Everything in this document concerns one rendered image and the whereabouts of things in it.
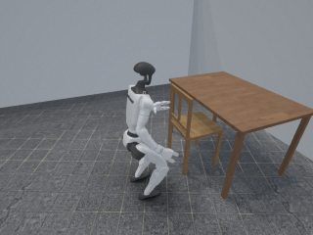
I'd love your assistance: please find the right robot hand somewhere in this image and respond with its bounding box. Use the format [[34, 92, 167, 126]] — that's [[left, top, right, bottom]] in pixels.
[[161, 148, 179, 164]]

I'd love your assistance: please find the robot right upper arm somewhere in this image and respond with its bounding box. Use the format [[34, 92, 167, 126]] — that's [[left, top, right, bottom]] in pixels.
[[135, 95, 154, 137]]

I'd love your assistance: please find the table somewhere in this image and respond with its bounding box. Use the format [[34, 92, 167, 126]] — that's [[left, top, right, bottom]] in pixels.
[[169, 71, 313, 199]]

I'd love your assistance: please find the left robot shin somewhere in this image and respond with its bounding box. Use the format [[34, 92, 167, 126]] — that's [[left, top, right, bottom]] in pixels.
[[135, 157, 150, 177]]

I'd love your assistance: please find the left robot hand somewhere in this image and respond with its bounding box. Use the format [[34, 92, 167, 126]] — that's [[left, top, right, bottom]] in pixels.
[[153, 101, 171, 114]]

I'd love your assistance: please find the chair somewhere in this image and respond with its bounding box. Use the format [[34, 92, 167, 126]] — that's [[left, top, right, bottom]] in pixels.
[[167, 83, 224, 175]]

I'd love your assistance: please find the humanoid robot torso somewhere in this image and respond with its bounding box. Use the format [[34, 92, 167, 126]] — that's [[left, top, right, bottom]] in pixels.
[[122, 88, 151, 152]]

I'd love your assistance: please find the right robot forearm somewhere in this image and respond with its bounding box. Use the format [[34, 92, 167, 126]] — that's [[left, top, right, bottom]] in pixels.
[[139, 128, 165, 155]]

